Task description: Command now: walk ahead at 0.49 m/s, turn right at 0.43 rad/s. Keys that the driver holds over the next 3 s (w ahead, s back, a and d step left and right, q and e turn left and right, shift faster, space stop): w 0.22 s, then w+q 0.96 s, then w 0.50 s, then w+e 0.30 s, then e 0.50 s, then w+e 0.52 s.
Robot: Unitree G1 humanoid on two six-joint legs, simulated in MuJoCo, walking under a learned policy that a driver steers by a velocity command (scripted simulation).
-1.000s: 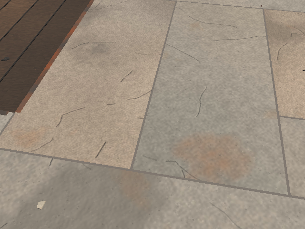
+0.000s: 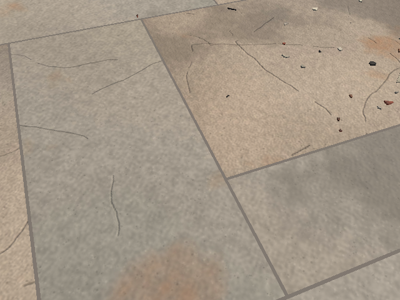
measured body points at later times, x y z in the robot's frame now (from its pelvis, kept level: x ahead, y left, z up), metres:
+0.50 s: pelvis +0.27 -0.05 +0.00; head +0.29 -0.06 +0.45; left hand +0.32 +0.21 -0.12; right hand +0.31 -0.31 -0.14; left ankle +0.28 +0.10 -0.66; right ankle +0.26 -0.12 -0.74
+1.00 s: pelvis +0.53 +0.03 -0.01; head +0.56 +0.04 +0.44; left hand +0.56 +0.30 -0.13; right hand +0.67 -0.22 -0.13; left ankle +0.54 +0.06 -0.74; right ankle +0.56 -0.13 -0.65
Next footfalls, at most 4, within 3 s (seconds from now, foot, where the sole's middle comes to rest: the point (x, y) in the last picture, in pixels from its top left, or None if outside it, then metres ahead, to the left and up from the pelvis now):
0.28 right None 0.30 -0.12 -0.78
0.80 left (178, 273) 0.57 0.08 -0.78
1.36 right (185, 185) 0.93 0.05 -0.78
1.88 left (111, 162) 1.05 0.36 -0.78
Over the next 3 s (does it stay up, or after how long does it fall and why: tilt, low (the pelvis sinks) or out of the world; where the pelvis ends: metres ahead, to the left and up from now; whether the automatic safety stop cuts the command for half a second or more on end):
stays up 1.23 0.31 0.01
